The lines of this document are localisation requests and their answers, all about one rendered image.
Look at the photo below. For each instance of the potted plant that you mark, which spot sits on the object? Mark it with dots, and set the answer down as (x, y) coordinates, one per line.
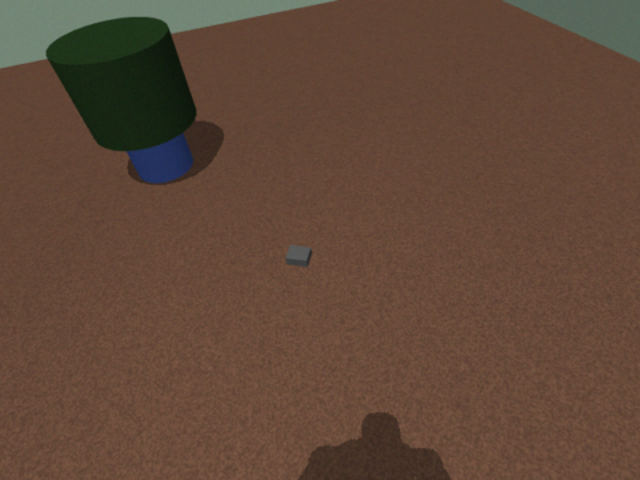
(125, 78)

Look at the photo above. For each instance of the small box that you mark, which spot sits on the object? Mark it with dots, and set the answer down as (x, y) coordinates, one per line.
(298, 255)

